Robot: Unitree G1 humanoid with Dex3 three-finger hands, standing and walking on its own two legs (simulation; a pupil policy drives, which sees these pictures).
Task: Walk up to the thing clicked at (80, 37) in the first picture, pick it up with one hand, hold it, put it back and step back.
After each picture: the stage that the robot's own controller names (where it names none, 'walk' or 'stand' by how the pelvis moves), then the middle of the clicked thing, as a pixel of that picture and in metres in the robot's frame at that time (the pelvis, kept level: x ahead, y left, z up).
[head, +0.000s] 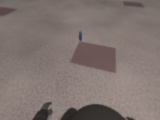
stand; (80, 35) +1.72 +0.28 -0.65
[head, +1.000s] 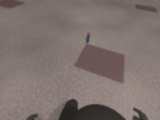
walk; (88, 37) +1.59 +0.14 -0.62
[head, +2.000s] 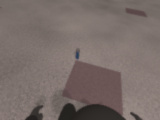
walk; (77, 54) +1.08 +0.18 -0.64
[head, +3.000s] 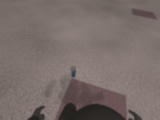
walk; (73, 72) +0.65 +0.20 -0.64
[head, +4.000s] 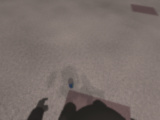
stand; (71, 83) +0.43 +0.19 -0.64
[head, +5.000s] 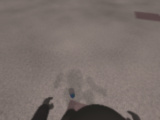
stand; (72, 93) +0.36 +0.21 -0.65
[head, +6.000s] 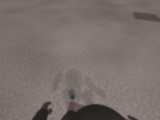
stand; (72, 94) +0.34 +0.20 -0.66
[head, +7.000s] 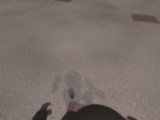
stand; (71, 94) +0.36 +0.21 -0.66
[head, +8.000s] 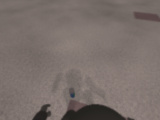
stand; (72, 93) +0.36 +0.20 -0.66
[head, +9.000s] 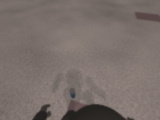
stand; (72, 93) +0.36 +0.20 -0.66
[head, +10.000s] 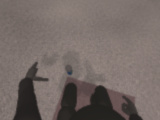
go down; (69, 70) +0.41 +0.19 -0.48
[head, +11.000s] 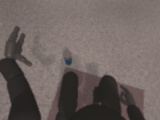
go down; (68, 58) +0.46 +0.20 -0.30
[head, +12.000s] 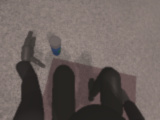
close in; (55, 47) +0.46 +0.22 -0.20
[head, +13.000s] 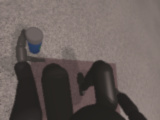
close; (34, 43) +0.45 +0.25 -0.16
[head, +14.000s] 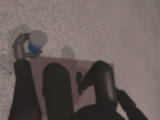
lift; (35, 44) +0.43 +0.25 -0.16
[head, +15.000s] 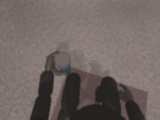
lift; (64, 65) +0.32 +0.18 -0.02
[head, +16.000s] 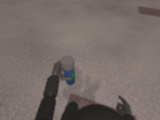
hold; (69, 72) +0.30 +0.15 +0.04
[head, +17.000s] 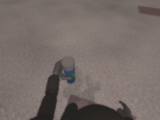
hold; (69, 72) +0.31 +0.15 +0.03
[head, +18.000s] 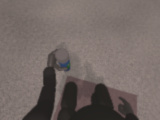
crouch; (64, 62) +0.37 +0.17 -0.03
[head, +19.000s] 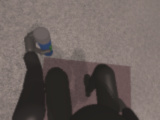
lower; (45, 45) +0.46 +0.21 -0.13
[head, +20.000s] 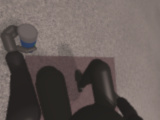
lower; (28, 41) +0.45 +0.25 -0.17
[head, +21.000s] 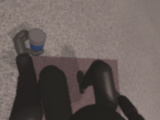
lower; (37, 45) +0.44 +0.23 -0.17
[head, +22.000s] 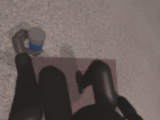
lower; (35, 44) +0.45 +0.23 -0.17
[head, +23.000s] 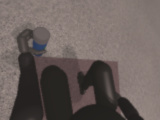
rest; (39, 44) +0.44 +0.22 -0.16
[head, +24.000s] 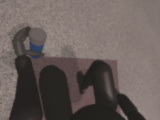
open; (36, 46) +0.44 +0.23 -0.17
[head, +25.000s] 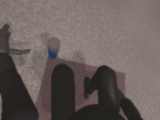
stand; (53, 50) +0.43 +0.22 -0.19
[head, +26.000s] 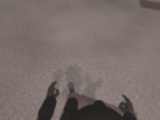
stand; (71, 88) +0.36 +0.17 -0.56
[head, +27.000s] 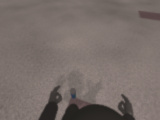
stand; (73, 93) +0.35 +0.17 -0.60
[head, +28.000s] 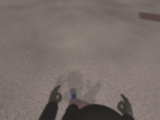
stand; (73, 93) +0.36 +0.16 -0.60
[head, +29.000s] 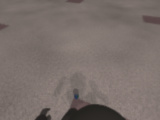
walk; (76, 94) +0.38 +0.17 -0.65
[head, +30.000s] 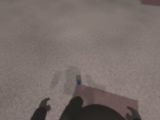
walk; (78, 80) +0.47 +0.15 -0.63
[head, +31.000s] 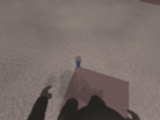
walk; (78, 62) +0.73 +0.14 -0.63
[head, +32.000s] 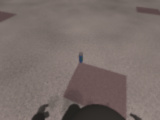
stand; (81, 57) +1.01 +0.20 -0.64
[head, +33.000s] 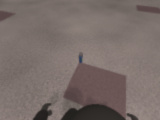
stand; (80, 57) +1.00 +0.19 -0.66
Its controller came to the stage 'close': yes
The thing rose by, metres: 0.68
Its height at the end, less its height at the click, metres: +0.00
